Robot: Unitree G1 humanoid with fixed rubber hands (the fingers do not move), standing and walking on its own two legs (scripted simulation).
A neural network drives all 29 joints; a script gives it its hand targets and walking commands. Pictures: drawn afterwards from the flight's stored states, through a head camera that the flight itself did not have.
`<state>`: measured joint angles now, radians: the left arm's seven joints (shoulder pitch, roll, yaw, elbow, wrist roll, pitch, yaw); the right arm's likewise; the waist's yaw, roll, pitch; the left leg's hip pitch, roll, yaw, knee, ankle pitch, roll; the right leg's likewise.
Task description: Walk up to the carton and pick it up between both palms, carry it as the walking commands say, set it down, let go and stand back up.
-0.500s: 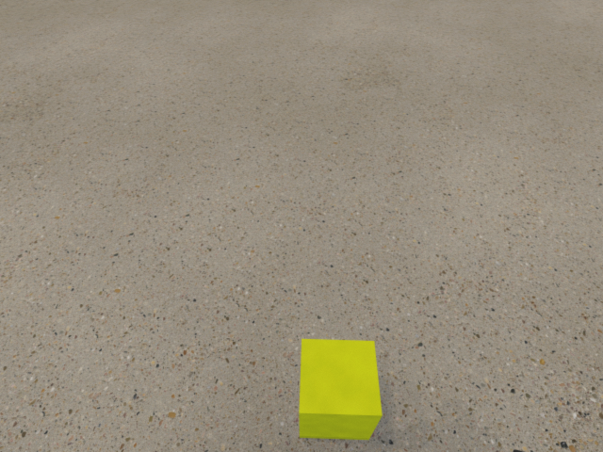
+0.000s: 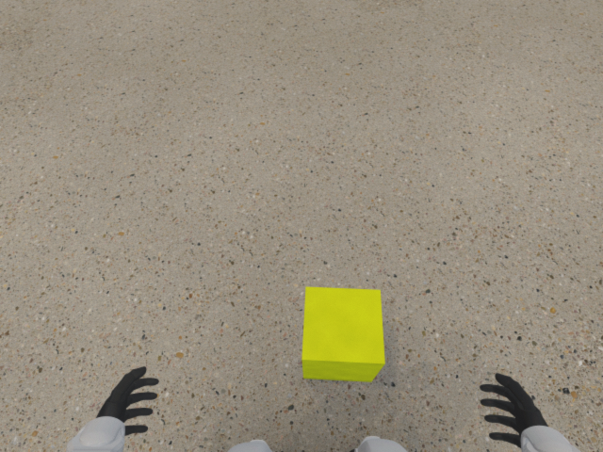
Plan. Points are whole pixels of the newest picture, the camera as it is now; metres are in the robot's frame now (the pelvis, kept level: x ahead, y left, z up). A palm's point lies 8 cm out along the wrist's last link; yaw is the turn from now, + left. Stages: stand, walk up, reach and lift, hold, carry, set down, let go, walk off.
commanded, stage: reach and lift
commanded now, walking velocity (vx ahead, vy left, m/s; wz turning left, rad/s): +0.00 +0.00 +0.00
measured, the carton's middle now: (339, 336) +0.44 -0.08 -0.63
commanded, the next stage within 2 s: none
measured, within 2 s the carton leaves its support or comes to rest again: neither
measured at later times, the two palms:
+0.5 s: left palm (169, 364) +0.26 +0.23 -0.15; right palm (480, 368) +0.25 -0.26 -0.15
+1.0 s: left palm (224, 289) +0.41 +0.17 -0.20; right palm (435, 298) +0.39 -0.23 -0.20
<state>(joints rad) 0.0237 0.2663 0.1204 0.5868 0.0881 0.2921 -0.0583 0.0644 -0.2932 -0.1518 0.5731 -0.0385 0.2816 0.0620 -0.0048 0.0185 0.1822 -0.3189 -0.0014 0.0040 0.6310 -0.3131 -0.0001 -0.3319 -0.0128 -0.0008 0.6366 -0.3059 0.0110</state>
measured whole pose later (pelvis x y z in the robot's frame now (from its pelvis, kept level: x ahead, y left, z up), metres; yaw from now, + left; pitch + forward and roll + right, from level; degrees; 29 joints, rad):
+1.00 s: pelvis -0.07 -0.02 -0.10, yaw +0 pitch +37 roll +1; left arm -1.01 0.26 0.23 0.91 0.00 0.20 0.03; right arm -0.95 -0.22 -0.27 0.82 0.03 0.20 -0.04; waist -0.04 0.00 0.02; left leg -1.40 0.01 -0.01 1.05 -0.29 -0.02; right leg -1.42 0.00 -0.01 1.06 -0.28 -0.01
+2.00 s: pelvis -0.12 +0.00 -0.29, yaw +0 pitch +31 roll +1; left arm -1.43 0.39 0.07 0.85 -0.22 0.24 0.18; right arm -1.38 -0.36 -0.16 0.76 0.25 0.20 -0.17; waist -0.05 -0.01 0.53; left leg -1.90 0.00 0.00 1.87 -0.51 -0.01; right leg -1.91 0.00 0.01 1.87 -0.49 0.00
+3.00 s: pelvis -0.12 -0.01 -0.39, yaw +0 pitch +31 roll +2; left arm -1.55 0.39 -0.02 1.21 -0.30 0.04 0.12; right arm -1.52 -0.42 0.05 1.15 0.39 0.06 -0.14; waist -0.05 -0.02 0.52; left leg -2.18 0.01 -0.02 2.19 -0.55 -0.04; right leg -2.22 0.02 0.00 2.18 -0.50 -0.02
